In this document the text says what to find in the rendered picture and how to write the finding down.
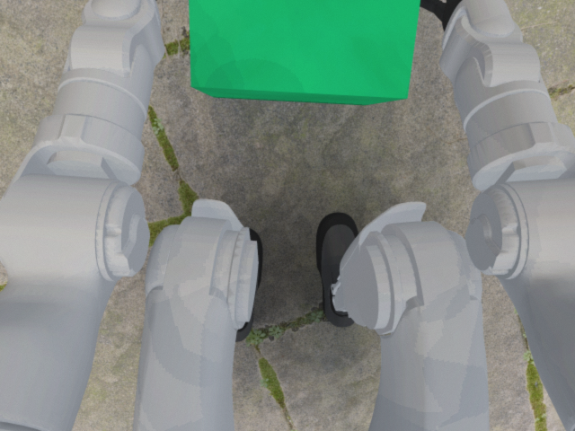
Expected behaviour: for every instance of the carton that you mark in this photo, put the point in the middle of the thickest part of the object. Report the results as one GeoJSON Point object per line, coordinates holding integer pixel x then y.
{"type": "Point", "coordinates": [355, 52]}

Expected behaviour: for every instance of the robot right foot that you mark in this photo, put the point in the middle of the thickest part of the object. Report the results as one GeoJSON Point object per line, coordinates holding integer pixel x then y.
{"type": "Point", "coordinates": [335, 234]}

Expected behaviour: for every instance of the robot right upper arm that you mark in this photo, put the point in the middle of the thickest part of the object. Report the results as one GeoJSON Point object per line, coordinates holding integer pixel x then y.
{"type": "Point", "coordinates": [523, 233]}

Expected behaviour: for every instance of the right robot forearm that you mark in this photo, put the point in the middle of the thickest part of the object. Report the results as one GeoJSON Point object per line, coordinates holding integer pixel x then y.
{"type": "Point", "coordinates": [505, 108]}

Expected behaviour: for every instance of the right robot hand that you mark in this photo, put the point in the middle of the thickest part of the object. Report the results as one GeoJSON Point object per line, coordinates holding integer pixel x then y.
{"type": "Point", "coordinates": [442, 10]}

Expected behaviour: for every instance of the left robot forearm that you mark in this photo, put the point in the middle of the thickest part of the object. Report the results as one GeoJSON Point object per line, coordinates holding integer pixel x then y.
{"type": "Point", "coordinates": [103, 96]}

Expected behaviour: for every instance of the robot left upper arm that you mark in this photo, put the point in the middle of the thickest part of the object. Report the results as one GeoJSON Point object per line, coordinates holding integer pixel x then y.
{"type": "Point", "coordinates": [65, 241]}

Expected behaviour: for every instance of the robot right thigh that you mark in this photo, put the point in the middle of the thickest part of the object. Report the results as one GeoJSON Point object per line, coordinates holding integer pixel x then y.
{"type": "Point", "coordinates": [409, 281]}

